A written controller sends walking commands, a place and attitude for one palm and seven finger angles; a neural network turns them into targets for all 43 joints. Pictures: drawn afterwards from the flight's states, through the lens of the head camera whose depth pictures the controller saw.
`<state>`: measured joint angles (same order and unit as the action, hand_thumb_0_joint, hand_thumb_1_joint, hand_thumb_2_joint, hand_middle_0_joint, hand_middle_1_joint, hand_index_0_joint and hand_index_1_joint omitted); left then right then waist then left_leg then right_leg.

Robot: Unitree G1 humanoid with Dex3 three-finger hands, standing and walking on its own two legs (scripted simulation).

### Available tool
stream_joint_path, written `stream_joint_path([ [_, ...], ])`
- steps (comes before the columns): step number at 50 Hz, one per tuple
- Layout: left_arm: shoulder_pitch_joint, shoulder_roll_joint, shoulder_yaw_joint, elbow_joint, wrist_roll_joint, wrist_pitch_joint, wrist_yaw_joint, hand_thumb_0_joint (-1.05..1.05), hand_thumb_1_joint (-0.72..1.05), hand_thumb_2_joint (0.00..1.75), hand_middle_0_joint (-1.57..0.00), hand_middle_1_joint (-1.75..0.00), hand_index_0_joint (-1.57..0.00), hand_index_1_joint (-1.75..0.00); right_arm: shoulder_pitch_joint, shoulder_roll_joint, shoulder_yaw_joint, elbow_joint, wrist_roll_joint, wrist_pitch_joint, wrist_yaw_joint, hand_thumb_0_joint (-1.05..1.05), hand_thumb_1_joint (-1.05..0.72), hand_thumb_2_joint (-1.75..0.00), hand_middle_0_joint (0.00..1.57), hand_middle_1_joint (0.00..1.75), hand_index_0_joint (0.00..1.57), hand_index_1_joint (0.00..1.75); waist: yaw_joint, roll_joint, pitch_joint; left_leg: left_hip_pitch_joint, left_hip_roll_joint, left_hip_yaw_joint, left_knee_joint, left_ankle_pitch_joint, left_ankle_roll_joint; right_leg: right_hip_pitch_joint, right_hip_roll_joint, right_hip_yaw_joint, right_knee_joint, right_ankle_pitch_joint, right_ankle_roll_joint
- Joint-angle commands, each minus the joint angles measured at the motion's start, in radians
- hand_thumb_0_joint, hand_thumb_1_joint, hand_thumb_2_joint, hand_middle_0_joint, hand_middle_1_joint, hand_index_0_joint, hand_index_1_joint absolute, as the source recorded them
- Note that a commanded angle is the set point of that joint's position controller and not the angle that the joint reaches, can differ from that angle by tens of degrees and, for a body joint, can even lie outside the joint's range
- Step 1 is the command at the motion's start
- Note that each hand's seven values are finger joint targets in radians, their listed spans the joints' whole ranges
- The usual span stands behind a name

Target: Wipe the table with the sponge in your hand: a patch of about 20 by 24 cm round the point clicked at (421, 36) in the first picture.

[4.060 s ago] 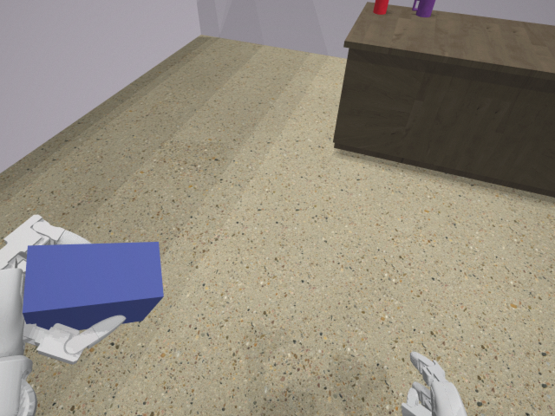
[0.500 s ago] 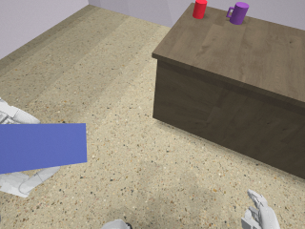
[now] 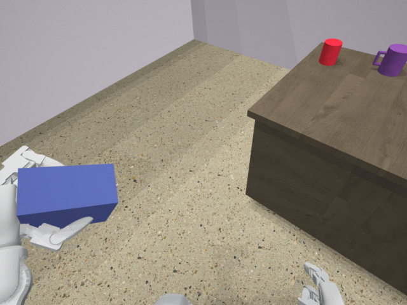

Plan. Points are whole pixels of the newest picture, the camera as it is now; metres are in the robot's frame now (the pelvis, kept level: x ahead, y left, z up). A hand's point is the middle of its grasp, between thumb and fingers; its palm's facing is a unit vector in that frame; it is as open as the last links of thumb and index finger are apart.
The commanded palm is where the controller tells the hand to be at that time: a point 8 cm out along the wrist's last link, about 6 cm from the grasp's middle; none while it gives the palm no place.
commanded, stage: walk to a spot facing it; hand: left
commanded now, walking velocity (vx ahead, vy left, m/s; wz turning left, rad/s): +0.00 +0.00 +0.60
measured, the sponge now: (82, 197) +0.23 +0.21 +0.16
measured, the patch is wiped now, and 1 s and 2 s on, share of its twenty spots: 0.00 0.00 0.00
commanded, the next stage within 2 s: turn to face it in 0.20 s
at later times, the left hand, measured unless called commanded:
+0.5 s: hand (13, 208) +0.20 +0.29 +0.18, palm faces +0.55 -0.73 -0.41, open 10.5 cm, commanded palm +0.15 +0.31 +0.19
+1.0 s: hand (121, 206) +0.21 +0.13 +0.18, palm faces +0.24 -0.83 -0.49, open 10.5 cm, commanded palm +0.16 +0.20 +0.19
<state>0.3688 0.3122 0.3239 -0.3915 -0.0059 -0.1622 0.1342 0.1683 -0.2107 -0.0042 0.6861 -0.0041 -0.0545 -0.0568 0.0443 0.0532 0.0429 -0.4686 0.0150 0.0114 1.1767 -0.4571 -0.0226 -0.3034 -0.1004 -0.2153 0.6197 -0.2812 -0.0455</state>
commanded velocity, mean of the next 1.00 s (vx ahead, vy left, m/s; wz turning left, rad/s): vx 0.00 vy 0.00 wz -0.28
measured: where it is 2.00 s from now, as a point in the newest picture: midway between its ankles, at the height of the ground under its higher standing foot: outside the picture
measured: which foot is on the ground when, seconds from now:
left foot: up 0.00-0.30, down 0.32-0.72, up 0.74-1.00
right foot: down 0.00-0.34, up 0.36-0.68, down 0.70-1.00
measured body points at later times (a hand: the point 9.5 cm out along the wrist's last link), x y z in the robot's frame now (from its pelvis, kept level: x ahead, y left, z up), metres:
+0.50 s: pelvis +0.03 +0.01 +0.00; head +0.05 +0.04 +0.45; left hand +0.17 +0.33 +0.20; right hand +0.24 -0.15 -0.08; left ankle +0.05 +0.12 -0.73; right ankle +0.05 -0.11 -0.68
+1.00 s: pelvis -0.03 -0.07 +0.01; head +0.01 -0.09 +0.45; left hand +0.19 +0.18 +0.21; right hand +0.12 -0.35 -0.09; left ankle -0.05 +0.11 -0.65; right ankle +0.06 -0.09 -0.73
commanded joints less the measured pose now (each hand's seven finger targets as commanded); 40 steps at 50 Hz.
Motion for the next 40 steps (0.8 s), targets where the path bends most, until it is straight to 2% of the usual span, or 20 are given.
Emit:
stream_joint_path([
  [1, -0.013, 0.245, 0.138, -0.313, -0.012, -0.087, 0.025, 0.00, 0.10, 1.30, -1.20, -1.60, -1.20, -1.60, -0.113, -0.081, -0.029, -0.194, -0.001, -0.036, -0.008, 0.00, -0.90, -0.90, 0.20, 0.30, 0.20, 0.30, -0.032, -0.162, -0.064, -0.185, 0.069, -0.006, 0.158, 0.067, -0.029, 0.154, -0.299, 0.221, -0.316, 0.289, -0.059],
  [5, 0.033, 0.296, 0.204, -0.442, -0.029, -0.095, 0.048, 0.00, 0.10, 1.30, -1.20, -1.60, -1.20, -1.60, -0.099, -0.082, -0.046, -0.242, -0.007, -0.032, -0.017, 0.00, -0.90, -0.90, 0.20, 0.30, 0.20, 0.30, -0.032, -0.146, -0.125, -0.077, 0.082, 0.077, -0.113, 0.096, -0.034, 0.189, -0.282, 0.094, -0.274, 0.469, -0.058],
  [11, 0.180, 0.275, 0.255, -0.453, -0.058, -0.071, 0.078, 0.00, 0.10, 1.30, -1.20, -1.60, -1.20, -1.60, -0.045, -0.075, -0.059, -0.301, -0.008, -0.023, -0.020, 0.00, -0.90, -0.90, 0.20, 0.30, 0.20, 0.30, -0.003, -0.210, -0.213, 0.002, 0.054, 0.164, -0.446, 0.070, -0.028, 0.304, -0.301, 0.074, -0.146, 0.653, -0.066],
  [14, 0.166, 0.245, 0.230, -0.418, -0.068, -0.060, 0.076, 0.00, 0.10, 1.30, -1.20, -1.60, -1.20, -1.60, 0.004, -0.085, -0.069, -0.294, -0.004, -0.010, -0.026, 0.00, -0.90, -0.90, 0.20, 0.30, 0.20, 0.30, -0.063, -0.180, -0.257, 0.214, 0.000, 0.187, -0.681, 0.226, -0.022, 0.225, -0.255, 0.010, 0.065, 0.602, 0.009],
  [15, 0.158, 0.237, 0.219, -0.415, -0.071, -0.067, 0.074, 0.00, 0.10, 1.30, -1.20, -1.60, -1.20, -1.60, 0.013, -0.097, -0.072, -0.295, -0.001, -0.009, -0.030, 0.00, -0.90, -0.90, 0.20, 0.30, 0.20, 0.30, -0.082, -0.077, -0.272, 0.345, 0.047, 0.110, -0.743, 0.368, 0.012, 0.114, -0.197, 0.006, 0.221, 0.480, 0.053],
  [16, 0.149, 0.219, 0.197, -0.449, -0.076, -0.088, 0.068, 0.00, 0.10, 1.30, -1.20, -1.60, -1.20, -1.60, -0.007, -0.130, -0.077, -0.301, -0.001, -0.018, -0.025, 0.00, -0.90, -0.90, 0.20, 0.30, 0.20, 0.30, -0.066, 0.177, -0.258, 0.455, 0.280, -0.211, -0.772, 0.818, 0.131, -0.113, -0.043, 0.013, 0.395, -0.058, 0.114],
  [17, 0.157, 0.247, 0.200, -0.437, -0.055, -0.115, 0.062, 0.00, 0.10, 1.30, -1.20, -1.60, -1.20, -1.60, 0.016, -0.133, -0.076, -0.292, 0.005, -0.030, -0.018, 0.00, -0.90, -0.90, 0.20, 0.30, 0.20, 0.30, -0.049, 0.271, -0.246, 0.518, 0.443, -0.413, -0.754, 1.192, 0.241, -0.254, 0.012, 0.111, 0.524, -0.431, 0.105],
  [18, 0.149, 0.271, 0.208, -0.386, -0.033, -0.123, 0.052, 0.00, 0.10, 1.30, -1.20, -1.60, -1.20, -1.60, 0.015, -0.117, -0.060, -0.271, 0.000, -0.040, -0.002, 0.00, -0.90, -0.90, 0.20, 0.30, 0.20, 0.30, -0.055, 0.162, -0.218, 0.501, 0.432, -0.362, -0.743, 1.149, 0.249, -0.293, 0.009, 0.182, 0.561, -0.390, 0.086],
  [20, 0.067, 0.256, 0.177, -0.445, -0.027, -0.116, 0.048, 0.00, 0.10, 1.30, -1.20, -1.60, -1.20, -1.60, -0.002, -0.131, -0.071, -0.241, 0.009, -0.045, 0.005, 0.00, -0.90, -0.90, 0.20, 0.30, 0.20, 0.30, -0.058, 0.118, -0.219, 0.465, 0.355, -0.201, -0.733, 0.962, 0.203, -0.265, 0.005, 0.188, 0.484, -0.246, 0.088],
  [22, 0.006, 0.245, 0.146, -0.551, -0.020, -0.110, 0.051, 0.00, 0.10, 1.30, -1.20, -1.60, -1.20, -1.60, -0.024, -0.118, -0.055, -0.241, 0.010, -0.065, 0.014, 0.00, -0.90, -0.90, 0.20, 0.30, 0.20, 0.30, -0.047, 0.195, -0.226, 0.451, 0.273, -0.042, -0.745, 0.878, 0.145, -0.194, 0.026, 0.154, 0.349, -0.119, 0.085],
  [23, 0.007, 0.228, 0.120, -0.573, -0.023, -0.105, 0.050, 0.00, 0.10, 1.30, -1.20, -1.60, -1.20, -1.60, -0.027, -0.106, -0.044, -0.240, 0.009, -0.078, 0.018, 0.00, -0.90, -0.90, 0.20, 0.30, 0.20, 0.30, -0.048, 0.233, -0.220, 0.431, 0.255, -0.011, -0.768, 0.847, 0.122, -0.155, 0.049, 0.132, 0.302, -0.103, 0.087],
  [27, -0.035, 0.225, 0.116, -0.454, -0.023, -0.079, 0.045, 0.00, 0.10, 1.30, -1.20, -1.60, -1.20, -1.60, -0.029, -0.108, -0.029, -0.227, 0.002, -0.110, 0.015, 0.00, -0.90, -0.90, 0.20, 0.30, 0.20, 0.30, -0.045, 0.241, -0.135, 0.292, 0.325, 0.009, -0.858, 0.569, 0.114, -0.061, 0.072, 0.112, 0.180, -0.124, 0.097],
  [30, -0.062, 0.198, 0.115, -0.296, -0.026, -0.061, 0.032, 0.00, 0.10, 1.30, -1.20, -1.60, -1.20, -1.60, -0.031, -0.106, -0.030, -0.220, 0.002, -0.107, 0.020, 0.00, -0.90, -0.90, 0.20, 0.30, 0.20, 0.30, -0.038, 0.168, -0.092, 0.234, 0.365, 0.019, -0.857, 0.417, 0.103, -0.020, 0.084, 0.108, 0.109, -0.136, 0.105],
  [34, -0.066, 0.172, 0.097, -0.191, -0.026, -0.042, 0.011, 0.00, 0.10, 1.30, -1.20, -1.60, -1.20, -1.60, -0.039, -0.102, -0.034, -0.237, 0.017, -0.079, 0.027, 0.00, -0.90, -0.90, 0.20, 0.30, 0.20, 0.30, -0.027, 0.070, -0.106, 0.191, 0.318, 0.101, -0.688, 0.276, 0.044, 0.103, 0.090, 0.109, -0.114, 0.033, 0.097],
  [35, -0.087, 0.190, 0.099, -0.192, -0.022, -0.044, 0.008, 0.00, 0.10, 1.30, -1.20, -1.60, -1.20, -1.60, -0.036, -0.095, -0.033, -0.241, 0.020, -0.073, 0.029, 0.00, -0.90, -0.90, 0.20, 0.30, 0.20, 0.30, -0.032, -0.022, -0.105, 0.170, 0.274, 0.121, -0.581, 0.183, 0.020, 0.108, 0.035, 0.187, -0.188, 0.102, 0.068],
  [36, -0.098, 0.221, 0.109, -0.204, -0.017, -0.048, 0.011, 0.00, 0.10, 1.30, -1.20, -1.60, -1.20, -1.60, -0.035, -0.073, -0.028, -0.256, 0.021, -0.066, 0.030, 0.00, -0.90, -0.90, 0.20, 0.30, 0.20, 0.30, -0.038, -0.215, -0.106, 0.094, 0.167, 0.153, -0.410, 0.035, -0.020, 0.113, -0.092, 0.411, -0.254, 0.307, -0.002],
  [37, -0.086, 0.226, 0.120, -0.204, -0.024, -0.039, 0.017, 0.00, 0.10, 1.30, -1.20, -1.60, -1.20, -1.60, -0.079, -0.057, -0.015, -0.285, 0.020, -0.065, 0.029, 0.00, -0.90, -0.90, 0.20, 0.30, 0.20, 0.30, -0.013, -0.339, -0.117, -0.041, 0.056, 0.101, -0.217, -0.162, -0.044, 0.137, -0.224, 0.633, -0.298, 0.470, -0.085],
  [38, -0.070, 0.224, 0.121, -0.217, -0.042, -0.030, 0.018, 0.00, 0.10, 1.30, -1.20, -1.60, -1.20, -1.60, -0.087, -0.078, -0.030, -0.279, 0.025, -0.059, 0.029, 0.00, -0.90, -0.90, 0.20, 0.30, 0.20, 0.30, -0.010, -0.366, -0.118, -0.023, 0.049, 0.010, -0.066, -0.114, -0.046, 0.073, -0.230, 0.674, -0.350, 0.384, -0.068],
  [39, -0.050, 0.229, 0.124, -0.257, -0.042, -0.036, 0.015, 0.00, 0.10, 1.30, -1.20, -1.60, -1.20, -1.60, -0.090, -0.081, -0.029, -0.282, 0.023, -0.049, 0.032, 0.00, -0.90, -0.90, 0.20, 0.30, 0.20, 0.30, -0.018, -0.287, -0.107, -0.040, 0.061, -0.027, -0.001, -0.042, -0.051, 0.061, -0.213, 0.662, -0.360, 0.273, -0.055],
  [40, -0.002, 0.245, 0.145, -0.287, -0.043, -0.048, 0.019, 0.00, 0.10, 1.30, -1.20, -1.60, -1.20, -1.60, -0.097, -0.060, -0.014, -0.283, 0.018, -0.036, 0.030, 0.00, -0.90, -0.90, 0.20, 0.30, 0.20, 0.30, -0.019, -0.204, -0.121, -0.086, 0.064, -0.036, 0.048, 0.023, -0.064, 0.108, -0.182, 0.621, -0.320, 0.262, -0.078],
])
